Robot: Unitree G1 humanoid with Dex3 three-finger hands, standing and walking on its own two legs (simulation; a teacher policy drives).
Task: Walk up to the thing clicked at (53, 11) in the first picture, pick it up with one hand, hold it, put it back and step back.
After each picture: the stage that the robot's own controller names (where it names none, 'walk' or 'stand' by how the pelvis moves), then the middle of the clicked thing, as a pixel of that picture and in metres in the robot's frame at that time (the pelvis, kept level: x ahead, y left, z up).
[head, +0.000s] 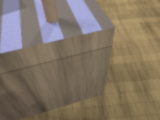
stand; out of the picture +0.78 +0.21 +0.10
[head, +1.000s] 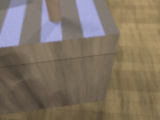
walk; out of the picture +0.75 +0.20 +0.12
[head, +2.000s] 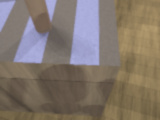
stand; (35, 1) +0.57 +0.21 +0.14
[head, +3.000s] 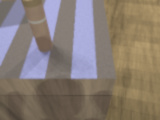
stand; (39, 25) +0.56 +0.21 +0.11
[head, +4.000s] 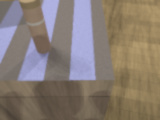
stand; (37, 26) +0.55 +0.21 +0.10
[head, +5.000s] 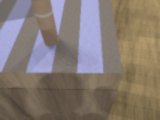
stand; (45, 19) +0.58 +0.18 +0.11
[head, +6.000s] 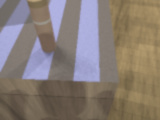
stand; (43, 26) +0.56 +0.19 +0.10
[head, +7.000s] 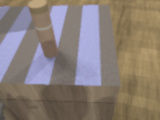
rise first; (45, 31) +0.54 +0.20 +0.10
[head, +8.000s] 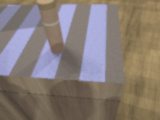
go down; (52, 27) +0.57 +0.19 +0.11
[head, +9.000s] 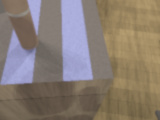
go down; (21, 18) +0.53 +0.19 +0.13
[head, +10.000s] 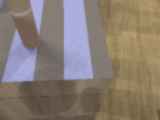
approach; (23, 17) +0.54 +0.19 +0.13
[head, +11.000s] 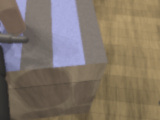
close; out of the picture +0.55 +0.21 +0.16
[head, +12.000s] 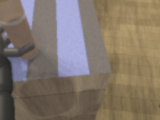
lift; (16, 25) +0.46 +0.19 +0.16
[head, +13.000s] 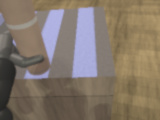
lift; (26, 32) +0.33 +0.16 +0.28
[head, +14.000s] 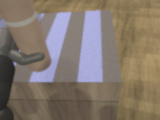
hold; (26, 29) +0.32 +0.16 +0.30
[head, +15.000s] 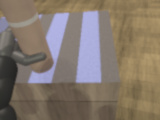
hold; (28, 30) +0.32 +0.16 +0.29
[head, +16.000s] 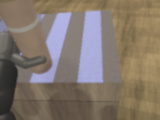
hold; (27, 33) +0.31 +0.15 +0.29
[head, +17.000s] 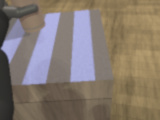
crouch; out of the picture +0.43 +0.16 +0.37
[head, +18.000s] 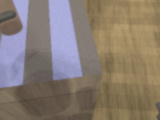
lower; out of the picture +0.52 +0.19 +0.24
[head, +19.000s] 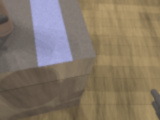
lower; out of the picture +0.54 +0.19 +0.17
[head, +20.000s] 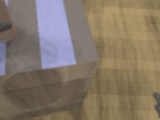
lower; out of the picture +0.52 +0.19 +0.17
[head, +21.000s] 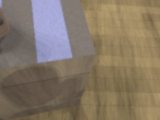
lower; out of the picture +0.53 +0.20 +0.18
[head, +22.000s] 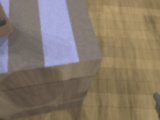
lower; out of the picture +0.53 +0.21 +0.17
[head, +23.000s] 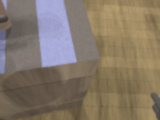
open; out of the picture +0.58 +0.21 +0.17
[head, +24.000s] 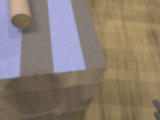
sink last; out of the picture +0.69 +0.19 +0.07
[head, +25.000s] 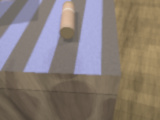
sink last; (67, 18) +0.72 +0.14 +0.06
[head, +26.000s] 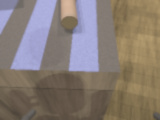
stand; (68, 5) +0.71 +0.10 +0.07
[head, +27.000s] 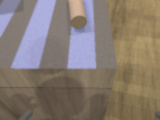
stand; (76, 6) +0.73 +0.06 +0.08
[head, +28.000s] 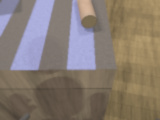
stand; (85, 6) +0.73 +0.00 +0.08
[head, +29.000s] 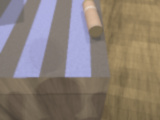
stand; (91, 16) +0.74 -0.03 +0.02
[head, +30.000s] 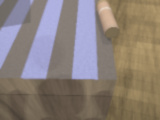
stand; (106, 17) +0.73 -0.10 +0.01
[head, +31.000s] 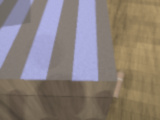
stand; (117, 83) +0.76 -0.27 -0.71
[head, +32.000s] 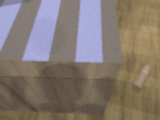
walk; (142, 76) +0.72 -0.48 -0.73
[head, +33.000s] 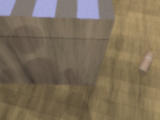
walk; (146, 62) +0.88 -0.61 -0.73
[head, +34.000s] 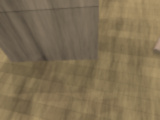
walk; out of the picture +1.13 -0.67 -0.73
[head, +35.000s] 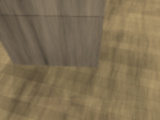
stand; out of the picture +1.01 -0.90 -0.75
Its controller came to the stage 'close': yes
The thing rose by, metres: 0.25
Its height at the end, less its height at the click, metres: -0.85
